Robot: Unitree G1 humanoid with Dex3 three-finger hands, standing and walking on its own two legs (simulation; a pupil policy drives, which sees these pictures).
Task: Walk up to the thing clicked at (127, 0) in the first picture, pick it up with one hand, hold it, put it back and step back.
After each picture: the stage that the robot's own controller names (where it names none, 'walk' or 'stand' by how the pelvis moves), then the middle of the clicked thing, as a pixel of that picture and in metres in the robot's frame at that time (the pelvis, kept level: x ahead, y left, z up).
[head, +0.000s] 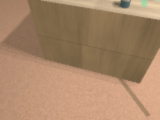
stand; out of the picture +1.02 -0.24 -0.02
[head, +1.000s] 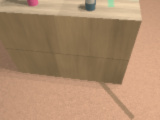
walk; (90, 0) +0.94 +0.03 +0.01
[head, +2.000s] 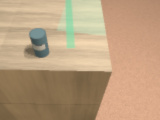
walk; (40, 43) +0.52 +0.24 +0.01
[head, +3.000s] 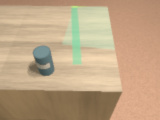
stand; (44, 61) +0.44 +0.20 +0.00
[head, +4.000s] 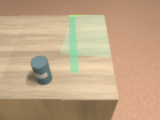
stand; (42, 70) +0.42 +0.20 -0.02
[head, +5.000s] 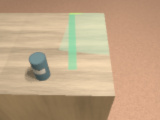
stand; (40, 67) +0.44 +0.21 -0.02
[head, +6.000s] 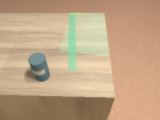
stand; (40, 67) +0.44 +0.22 -0.02
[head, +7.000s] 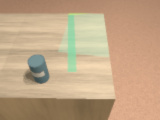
rise first; (39, 69) +0.42 +0.22 -0.02
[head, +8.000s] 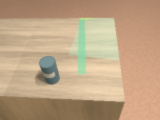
rise first; (50, 70) +0.43 +0.20 -0.02
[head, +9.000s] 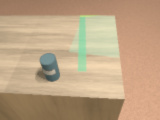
go down; (50, 67) +0.44 +0.20 -0.01
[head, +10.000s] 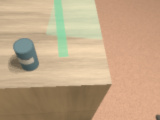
go down; (27, 55) +0.45 +0.19 +0.01
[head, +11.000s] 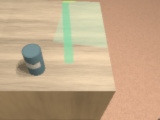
go down; (34, 60) +0.44 +0.19 +0.01
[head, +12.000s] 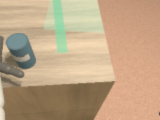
close in; (22, 52) +0.43 +0.20 +0.04
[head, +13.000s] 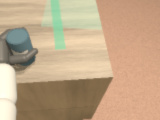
lift; (22, 48) +0.44 +0.20 +0.05
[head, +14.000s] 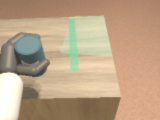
lift; (33, 57) +0.34 +0.17 +0.18
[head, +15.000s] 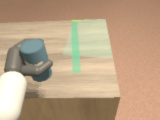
hold; (37, 61) +0.33 +0.17 +0.17
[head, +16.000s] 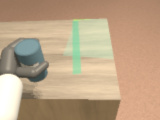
hold; (32, 61) +0.33 +0.17 +0.17
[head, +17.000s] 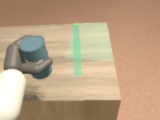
crouch; (37, 58) +0.33 +0.16 +0.19
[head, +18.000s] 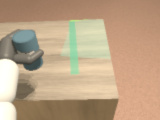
crouch; (29, 50) +0.38 +0.19 +0.17
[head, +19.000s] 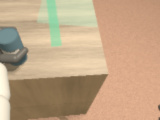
lower; (13, 47) +0.45 +0.22 +0.04
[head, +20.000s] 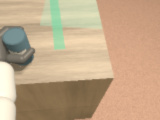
lower; (19, 47) +0.44 +0.20 +0.05
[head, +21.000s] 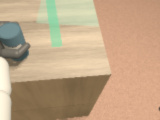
lower; (14, 43) +0.46 +0.21 +0.06
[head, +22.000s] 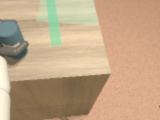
lower; (13, 41) +0.46 +0.21 +0.06
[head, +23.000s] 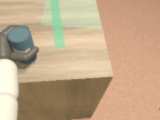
loosen; (23, 46) +0.45 +0.19 +0.05
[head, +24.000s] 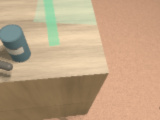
withdraw; (16, 44) +0.45 +0.20 +0.05
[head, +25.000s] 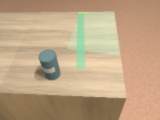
sink last; (50, 65) +0.43 +0.19 +0.02
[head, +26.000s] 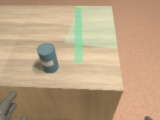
stand; (48, 58) +0.45 +0.19 +0.02
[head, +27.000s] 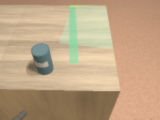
stand; (43, 59) +0.44 +0.19 +0.03
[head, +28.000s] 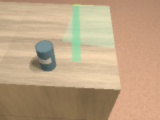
stand; (46, 56) +0.45 +0.19 +0.02
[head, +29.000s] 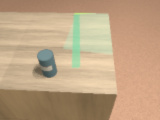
walk; (47, 64) +0.46 +0.19 -0.02
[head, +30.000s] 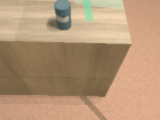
walk; (63, 15) +0.62 +0.13 +0.01
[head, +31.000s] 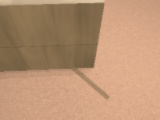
walk; out of the picture +0.90 +0.23 +0.01
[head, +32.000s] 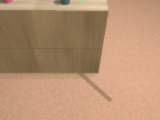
stand; out of the picture +1.05 +0.20 +0.00
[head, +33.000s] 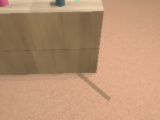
stand; out of the picture +1.05 +0.21 -0.02
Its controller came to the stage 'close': yes
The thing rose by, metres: 0.21
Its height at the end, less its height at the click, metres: +0.00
